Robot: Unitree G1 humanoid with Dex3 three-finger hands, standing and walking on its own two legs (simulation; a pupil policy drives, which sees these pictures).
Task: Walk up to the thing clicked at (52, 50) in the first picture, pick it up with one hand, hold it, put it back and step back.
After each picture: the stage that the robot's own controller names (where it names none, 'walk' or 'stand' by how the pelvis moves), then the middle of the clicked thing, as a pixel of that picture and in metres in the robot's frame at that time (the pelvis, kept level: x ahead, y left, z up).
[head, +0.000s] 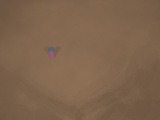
stand; (51, 52) +1.22 +0.35 -0.72
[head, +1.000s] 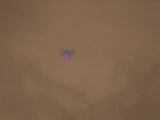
walk; (66, 55) +1.11 +0.16 -0.70
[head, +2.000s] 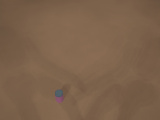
walk; (59, 96) +0.64 +0.17 -0.71
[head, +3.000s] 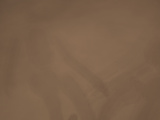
walk; out of the picture +0.39 +0.22 -0.70
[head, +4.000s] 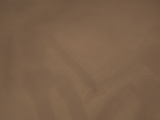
stand; out of the picture +0.35 +0.17 -0.72
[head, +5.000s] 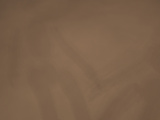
stand; out of the picture +0.33 +0.16 -0.72
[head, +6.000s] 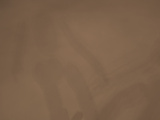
stand; out of the picture +0.37 +0.13 -0.70
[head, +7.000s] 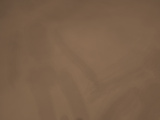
stand; out of the picture +0.38 +0.11 -0.72
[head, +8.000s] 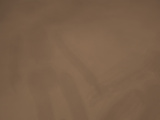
stand; out of the picture +0.37 +0.12 -0.73
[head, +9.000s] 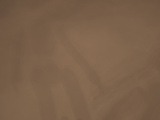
stand; out of the picture +0.36 +0.12 -0.73
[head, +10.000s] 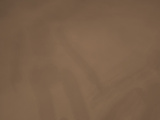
stand; out of the picture +0.36 +0.12 -0.73
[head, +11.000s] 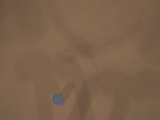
go down; (58, 101) +0.40 +0.12 -0.58
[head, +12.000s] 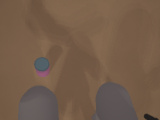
go down; (42, 67) +0.45 +0.15 -0.32
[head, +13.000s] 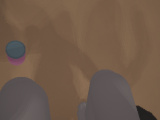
close in; (16, 53) +0.44 +0.18 -0.25
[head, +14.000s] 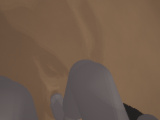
close; out of the picture +0.44 +0.21 -0.23
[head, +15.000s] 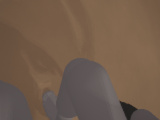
close; out of the picture +0.44 +0.22 -0.23
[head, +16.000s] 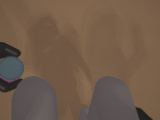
lift; (9, 72) +0.34 +0.23 -0.12
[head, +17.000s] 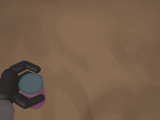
hold; (33, 92) +0.31 +0.16 +0.03
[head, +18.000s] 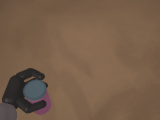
hold; (38, 98) +0.30 +0.16 +0.01
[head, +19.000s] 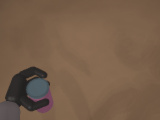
crouch; (41, 96) +0.31 +0.15 +0.01
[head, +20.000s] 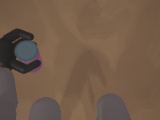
crouch; (30, 57) +0.42 +0.17 -0.06
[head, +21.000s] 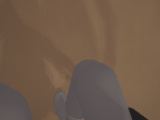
lower; out of the picture +0.44 +0.24 -0.22
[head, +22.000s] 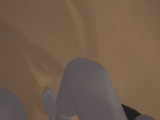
lower; out of the picture +0.45 +0.25 -0.23
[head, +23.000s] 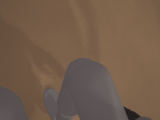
lower; out of the picture +0.45 +0.25 -0.23
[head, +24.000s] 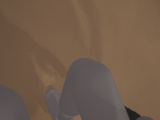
lower; out of the picture +0.45 +0.25 -0.23
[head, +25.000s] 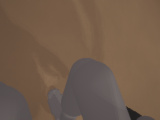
loosen; out of the picture +0.44 +0.23 -0.23
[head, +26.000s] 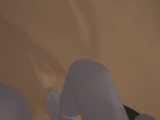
withdraw; out of the picture +0.44 +0.22 -0.25
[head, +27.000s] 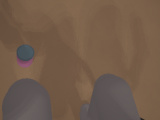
stand; (25, 56) +0.45 +0.18 -0.28
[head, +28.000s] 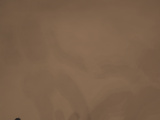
stand; out of the picture +0.37 +0.11 -0.65
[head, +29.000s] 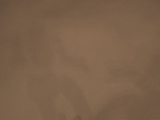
stand; out of the picture +0.39 +0.12 -0.66
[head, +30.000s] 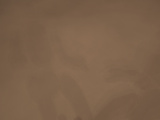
stand; out of the picture +0.38 +0.12 -0.67
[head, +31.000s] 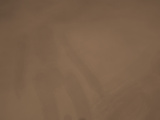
stand; out of the picture +0.40 +0.11 -0.72
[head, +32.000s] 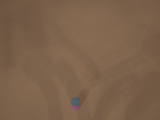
walk; (75, 104) +0.49 +0.08 -0.70
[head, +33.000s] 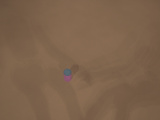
walk; (67, 75) +0.75 +0.11 -0.70
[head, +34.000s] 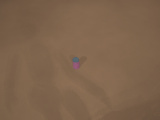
stand; (76, 63) +1.05 +0.16 -0.71
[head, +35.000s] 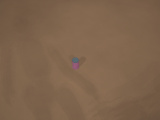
stand; (75, 63) +1.04 +0.10 -0.72
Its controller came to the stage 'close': yes
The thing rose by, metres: 0.72
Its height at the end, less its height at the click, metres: +0.00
